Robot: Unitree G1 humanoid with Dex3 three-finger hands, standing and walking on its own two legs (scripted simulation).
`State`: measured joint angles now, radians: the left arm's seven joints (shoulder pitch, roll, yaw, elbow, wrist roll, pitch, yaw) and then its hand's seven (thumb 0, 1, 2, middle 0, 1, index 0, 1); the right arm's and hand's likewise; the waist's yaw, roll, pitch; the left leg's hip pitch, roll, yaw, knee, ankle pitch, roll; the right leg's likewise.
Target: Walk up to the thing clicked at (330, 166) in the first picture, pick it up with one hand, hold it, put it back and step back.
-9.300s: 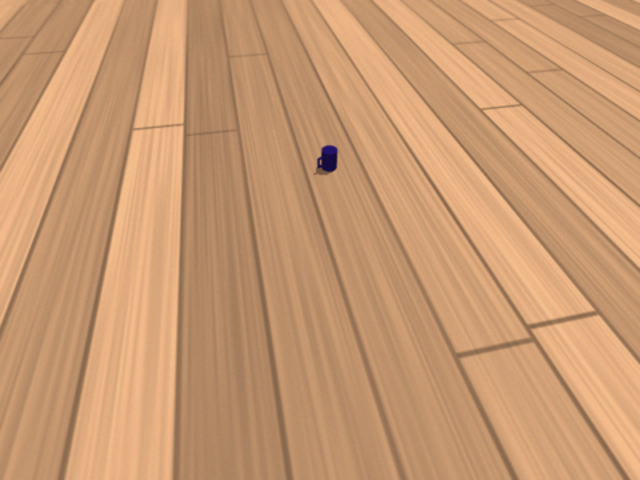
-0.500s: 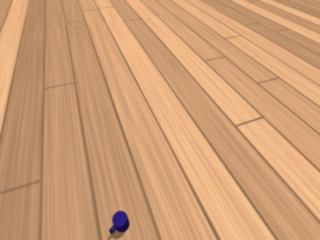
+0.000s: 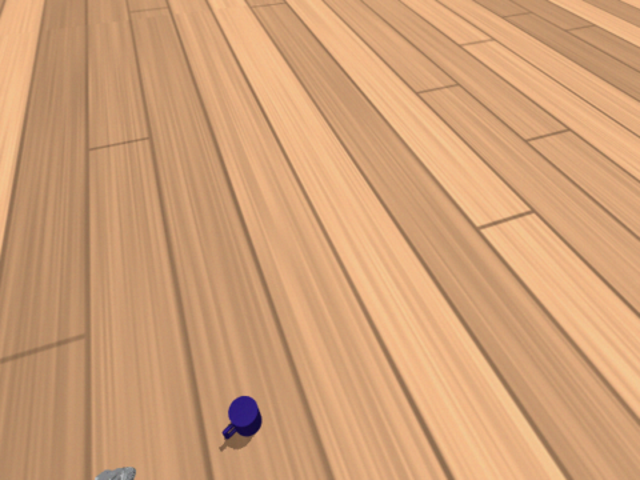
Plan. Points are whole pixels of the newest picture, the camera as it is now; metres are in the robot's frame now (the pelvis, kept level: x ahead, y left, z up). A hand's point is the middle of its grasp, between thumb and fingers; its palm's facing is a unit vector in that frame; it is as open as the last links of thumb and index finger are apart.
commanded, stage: rise first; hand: left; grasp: from above
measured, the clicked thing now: (241, 420) +0.39 +0.23 -0.72
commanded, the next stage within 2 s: none
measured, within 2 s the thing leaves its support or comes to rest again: neither
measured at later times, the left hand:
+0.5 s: hand out of the picture +0.14 +0.26 -0.21, palm faces -0.14 -0.89 -0.43, open 13.7 cm
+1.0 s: hand out of the picture +0.16 +0.28 -0.33, palm faces -0.39 -0.70 -0.60, open 14.1 cm
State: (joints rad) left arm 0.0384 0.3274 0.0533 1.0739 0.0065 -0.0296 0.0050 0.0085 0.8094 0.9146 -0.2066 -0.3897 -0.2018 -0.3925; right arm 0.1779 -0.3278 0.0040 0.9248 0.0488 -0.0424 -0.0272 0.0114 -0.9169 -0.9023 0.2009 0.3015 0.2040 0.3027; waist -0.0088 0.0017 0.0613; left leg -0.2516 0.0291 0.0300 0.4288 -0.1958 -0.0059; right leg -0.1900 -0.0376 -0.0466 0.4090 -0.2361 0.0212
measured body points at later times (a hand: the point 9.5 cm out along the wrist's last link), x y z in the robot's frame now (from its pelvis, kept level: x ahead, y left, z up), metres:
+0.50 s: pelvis -0.01 +0.01 -0.07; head +0.08 +0.02 +0.37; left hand +0.14 +0.30 -0.19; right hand +0.13 -0.26 -0.16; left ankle +0.02 +0.12 -0.74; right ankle -0.01 -0.13 -0.74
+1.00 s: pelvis -0.04 +0.01 -0.18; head +0.11 +0.03 +0.24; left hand +0.18 +0.31 -0.29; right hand +0.16 -0.25 -0.27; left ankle +0.02 +0.12 -0.74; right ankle -0.01 -0.13 -0.74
